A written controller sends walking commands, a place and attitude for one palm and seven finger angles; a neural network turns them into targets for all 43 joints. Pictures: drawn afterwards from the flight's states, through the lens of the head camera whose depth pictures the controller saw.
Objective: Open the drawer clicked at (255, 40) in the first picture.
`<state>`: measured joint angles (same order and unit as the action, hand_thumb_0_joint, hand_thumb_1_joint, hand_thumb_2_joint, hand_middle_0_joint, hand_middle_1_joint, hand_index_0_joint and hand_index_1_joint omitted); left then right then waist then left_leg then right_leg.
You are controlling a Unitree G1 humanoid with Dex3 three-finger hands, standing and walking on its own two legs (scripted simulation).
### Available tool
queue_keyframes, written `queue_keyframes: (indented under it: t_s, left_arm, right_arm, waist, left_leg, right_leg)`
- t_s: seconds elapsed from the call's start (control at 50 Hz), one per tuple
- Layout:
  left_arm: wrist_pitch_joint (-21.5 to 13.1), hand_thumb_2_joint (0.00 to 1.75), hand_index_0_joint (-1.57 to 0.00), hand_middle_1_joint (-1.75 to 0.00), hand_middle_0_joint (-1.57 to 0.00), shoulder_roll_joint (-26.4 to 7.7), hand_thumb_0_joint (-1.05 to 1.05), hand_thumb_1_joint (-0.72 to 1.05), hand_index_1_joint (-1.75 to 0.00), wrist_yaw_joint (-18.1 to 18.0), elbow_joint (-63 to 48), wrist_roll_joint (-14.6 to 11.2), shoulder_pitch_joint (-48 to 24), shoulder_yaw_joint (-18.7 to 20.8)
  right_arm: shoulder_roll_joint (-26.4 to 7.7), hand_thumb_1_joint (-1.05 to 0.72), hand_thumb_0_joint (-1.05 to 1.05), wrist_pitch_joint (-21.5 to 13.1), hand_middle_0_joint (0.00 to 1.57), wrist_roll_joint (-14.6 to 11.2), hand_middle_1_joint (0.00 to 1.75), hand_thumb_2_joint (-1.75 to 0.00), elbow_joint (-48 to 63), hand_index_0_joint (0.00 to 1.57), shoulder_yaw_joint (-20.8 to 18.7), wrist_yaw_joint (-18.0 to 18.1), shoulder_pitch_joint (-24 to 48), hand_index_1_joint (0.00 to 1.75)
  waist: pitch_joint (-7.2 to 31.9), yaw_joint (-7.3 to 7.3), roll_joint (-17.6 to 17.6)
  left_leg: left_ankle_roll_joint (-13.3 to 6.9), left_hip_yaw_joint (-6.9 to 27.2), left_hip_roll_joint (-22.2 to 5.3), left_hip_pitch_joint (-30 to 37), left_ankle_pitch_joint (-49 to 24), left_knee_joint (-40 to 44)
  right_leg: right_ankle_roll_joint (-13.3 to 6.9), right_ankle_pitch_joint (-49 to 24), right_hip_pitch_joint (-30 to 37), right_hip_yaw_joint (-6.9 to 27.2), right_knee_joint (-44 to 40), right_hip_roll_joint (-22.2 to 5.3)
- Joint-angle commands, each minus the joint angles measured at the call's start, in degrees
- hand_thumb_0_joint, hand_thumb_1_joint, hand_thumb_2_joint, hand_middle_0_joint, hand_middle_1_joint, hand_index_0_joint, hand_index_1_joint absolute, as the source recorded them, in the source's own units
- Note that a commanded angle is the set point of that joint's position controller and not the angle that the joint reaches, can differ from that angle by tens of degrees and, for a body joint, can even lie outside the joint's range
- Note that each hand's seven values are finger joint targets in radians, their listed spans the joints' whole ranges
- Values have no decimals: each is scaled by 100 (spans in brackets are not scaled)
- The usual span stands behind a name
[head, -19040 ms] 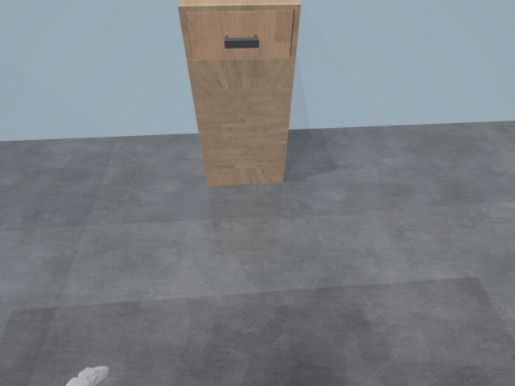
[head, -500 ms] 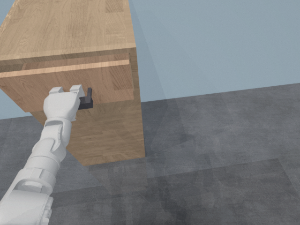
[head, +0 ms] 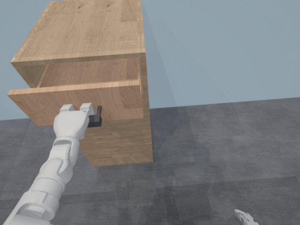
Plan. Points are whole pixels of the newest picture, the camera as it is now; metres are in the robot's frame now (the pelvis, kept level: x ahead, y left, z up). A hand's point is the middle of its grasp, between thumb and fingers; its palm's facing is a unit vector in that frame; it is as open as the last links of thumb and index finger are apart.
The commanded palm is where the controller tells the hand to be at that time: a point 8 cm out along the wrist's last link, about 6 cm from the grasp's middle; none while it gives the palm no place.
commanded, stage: pull the drawer open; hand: left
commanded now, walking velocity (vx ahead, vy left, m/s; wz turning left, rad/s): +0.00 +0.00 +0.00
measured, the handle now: (81, 115) +0.41 +0.24 +0.03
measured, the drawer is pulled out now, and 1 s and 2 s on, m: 0.12 0.24 0.29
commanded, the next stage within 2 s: open the thumb to release the handle in 1.74 s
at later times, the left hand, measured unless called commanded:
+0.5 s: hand (75, 152) +0.30 +0.23 +0.01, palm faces +0.01 -0.04 -1.00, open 5.8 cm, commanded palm +0.27 +0.24 +0.07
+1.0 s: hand (72, 170) +0.25 +0.22 +0.01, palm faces +0.02 -0.08 -1.00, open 5.9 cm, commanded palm +0.21 +0.24 +0.07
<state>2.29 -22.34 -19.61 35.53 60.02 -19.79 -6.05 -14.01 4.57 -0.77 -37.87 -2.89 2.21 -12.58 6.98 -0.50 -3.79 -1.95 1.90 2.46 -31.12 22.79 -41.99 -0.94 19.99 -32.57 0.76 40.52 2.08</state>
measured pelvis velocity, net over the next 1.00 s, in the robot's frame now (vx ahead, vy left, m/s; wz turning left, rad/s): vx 0.00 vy -0.01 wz -0.03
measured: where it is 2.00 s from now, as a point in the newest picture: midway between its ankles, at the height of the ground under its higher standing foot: outside the picture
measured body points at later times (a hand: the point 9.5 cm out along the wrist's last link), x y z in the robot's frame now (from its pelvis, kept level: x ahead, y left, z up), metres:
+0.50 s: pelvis -0.01 -0.01 +0.00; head +0.02 -0.03 +0.45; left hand +0.30 +0.23 +0.07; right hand +0.16 -0.26 -0.11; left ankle -0.03 +0.10 -0.71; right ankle -0.01 -0.11 -0.71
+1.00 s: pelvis +0.00 -0.01 +0.00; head +0.02 -0.04 +0.45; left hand +0.24 +0.22 +0.07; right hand +0.19 -0.25 -0.10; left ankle -0.03 +0.10 -0.71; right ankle -0.01 -0.11 -0.71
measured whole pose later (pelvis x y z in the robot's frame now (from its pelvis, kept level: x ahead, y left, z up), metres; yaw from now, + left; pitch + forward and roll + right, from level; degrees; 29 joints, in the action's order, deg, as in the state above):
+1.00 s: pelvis +0.00 -0.01 +0.00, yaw -2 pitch +7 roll +0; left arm 2.4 -20.8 -21.2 7.2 59.3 11.4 -4.2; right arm -13.2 2.0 0.1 -37.2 -1.7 2.5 -6.5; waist 5.6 -3.0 -2.9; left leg -1.2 -0.1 1.8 -23.7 22.3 -38.9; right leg -1.6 20.0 -27.1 2.8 39.9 2.8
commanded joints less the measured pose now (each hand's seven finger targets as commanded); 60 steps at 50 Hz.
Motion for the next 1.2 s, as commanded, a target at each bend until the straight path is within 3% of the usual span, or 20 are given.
queue_keyframes:
  t_s: [0.0,0.16,0.22,0.24,0.26,0.28,0.34,0.4,0.44,0.6,0.64,0.72,0.8,0.84,0.98,1.02,1.04,1.08,1.12,1.18]
  left_arm:
    - [-134,90,-40,-135,-40,-985,0,90,-135,-277,-1423,-59,-1477,527]
    - [-166,90,-40,-135,-40,-1058,0,90,-135,-355,-2109,-157,-441,774]
    - [-115,90,-40,-135,-40,-993,0,90,-135,-398,-2238,-143,-333,721]
    - [-95,90,-40,-135,-40,-1168,0,90,-135,-425,-2213,-139,-185,921]
    - [-71,90,-40,-135,-40,-1072,0,90,-135,-431,-2233,-122,-275,800]
    - [-54,90,-40,-135,-40,-1208,0,90,-135,-453,-2188,-106,-297,925]
    - [-5,90,-40,-135,-40,-1194,0,90,-135,-479,-2408,-94,39,959]
    - [46,90,-40,-135,-40,-1012,0,90,-135,-463,-2491,-109,97,797]
    - [66,90,-40,-135,-40,-1172,0,90,-135,-447,-2526,-135,309,975]
    - [92,90,-40,-135,-40,-1003,0,90,-135,-377,-2942,-153,933,910]
    - [93,90,-40,-135,-40,-1151,0,90,-135,-383,-2993,-165,1100,1089]
    - [114,90,-40,-135,-40,-926,0,90,-135,-400,-3309,-123,1465,932]
    - [147,90,-40,-135,-40,-958,0,90,-135,-404,-3504,-151,1747,1002]
    - [166,90,-40,-135,-40,-1073,0,90,-135,-407,-3597,-179,2234,1214]
    - [212,90,-40,-135,-40,-1018,0,90,-135,-468,-4066,-183,2872,1278]
    - [223,90,-40,-135,-40,-879,0,90,-135,-503,-4229,-160,3059,1182]
    - [230,90,-40,-135,-40,-989,0,90,-135,-521,-4343,-158,3151,1305]
    - [259,90,-40,-135,-40,-834,0,90,-135,-553,-4419,-143,3243,1159]
    - [257,90,-40,-135,-40,-875,0,90,-135,-596,-4593,-106,3410,1229]
    - [283,90,-40,-135,-40,-705,0,90,-135,-627,-4709,-115,3444,1053]
  right_arm:
    - [-720,-90,0,-235,20,28,30,-90,657,20,-241,83,104,30]
    - [-699,-90,0,-353,20,21,30,-90,748,20,-234,79,352,30]
    - [-696,-90,0,-398,20,23,30,-90,732,20,-208,83,439,30]
    - [-708,-90,0,-403,20,24,30,-90,727,20,-212,94,463,30]
    - [-699,-90,0,-404,20,18,30,-90,715,20,-193,105,502,30]
    - [-699,-90,0,-417,20,18,30,-90,687,20,-199,121,498,30]
    - [-686,-90,0,-432,20,29,30,-90,742,20,-189,120,617,30]
    - [-653,-90,0,-462,20,25,30,-90,741,20,-169,127,694,30]
    - [-665,-90,0,-463,20,26,30,-90,765,20,-160,143,774,30]
    - [-595,-90,0,-508,20,38,30,-90,873,20,-111,148,991,30]
    - [-614,-90,0,-503,20,45,30,-90,871,20,-99,151,1038,30]
    - [-565,-90,0,-542,20,78,30,-90,926,20,-96,118,1085,30]
    - [-570,-90,0,-539,20,90,30,-90,926,20,-78,113,1169,30]
    - [-565,-90,0,-524,20,91,30,-90,956,20,-75,103,1251,30]
    - [-513,-90,0,-491,20,113,30,-90,992,20,-53,66,1409,30]
    - [-496,-90,0,-502,20,125,30,-90,1007,20,-55,38,1416,30]
    - [-522,-90,0,-486,20,127,30,-90,1034,20,-54,29,1459,30]
    - [-492,-90,0,-498,20,131,30,-90,1031,20,-56,12,1466,30]
    - [-480,-90,0,-501,20,154,30,-90,1054,20,-59,3,1494,30]
    - [-475,-90,0,-500,20,153,30,-90,1070,20,-37,-14,1528,30]
  waist:
    - [1880,27,278]
    - [1759,-92,340]
    - [1542,-76,272]
    - [1553,-109,411]
    - [1461,-62,359]
    - [1406,-95,360]
    - [1532,-180,211]
    - [1383,-154,267]
    - [1390,-213,343]
    - [1258,-310,295]
    - [1199,-334,331]
    - [1273,-378,255]
    - [1228,-383,423]
    - [1251,-489,377]
    - [1073,-498,442]
    - [1042,-492,273]
    - [1059,-525,224]
    - [990,-483,289]
    - [1091,-531,194]
    - [971,-453,264]
  left_leg:
    - [15,-129,-87,1003,-2572,418]
    - [4,-187,-65,933,-2497,502]
    - [19,-201,-49,872,-2285,564]
    - [11,-203,-49,840,-2231,577]
    - [15,-204,-35,829,-2094,592]
    - [20,-208,-29,794,-1992,612]
    - [37,-221,-15,890,-2097,633]
    - [39,-234,-13,912,-1981,652]
    - [41,-225,0,873,-1947,687]
    - [51,-259,14,933,-1962,719]
    - [66,-221,17,895,-1965,744]
    - [68,-234,9,1035,-2102,703]
    - [71,-231,14,963,-2070,689]
    - [89,-227,25,967,-2135,716]
    - [99,-229,37,910,-2070,679]
    - [107,-220,16,1005,-2158,673]
    - [118,-205,23,1013,-2189,680]
    - [107,-212,5,1036,-2067,651]
    - [115,-212,1,1079,-2120,637]
    - [107,-176,-3,1077,-2052,598]
  right_leg:
    - [-174,-1976,1124,-142,-342,63]
    - [-156,-2157,1406,-53,-392,40]
    - [-156,-2035,1338,-65,-419,36]
    - [-160,-1977,1418,-45,-447,44]
    - [-148,-1907,1341,-30,-463,30]
    - [-153,-1813,1330,-33,-461,34]
    - [-176,-1858,1445,-28,-465,36]
    - [-155,-1784,1358,-41,-492,28]
    - [-160,-1771,1491,-12,-513,34]
    - [-146,-1884,1534,30,-527,16]
    - [-167,-1858,1581,57,-530,35]
    - [-165,-1957,1544,26,-487,23]
    - [-144,-2134,1624,100,-478,7]
    - [-166,-2210,1743,142,-485,13]
    - [-153,-2386,1716,233,-444,0]
    - [-171,-2320,1612,178,-419,15]
    - [-196,-2277,1637,221,-430,34]
    - [-175,-2106,1514,166,-427,33]
    - [-191,-2093,1526,176,-395,46]
    - [-187,-1980,1383,134,-376,60]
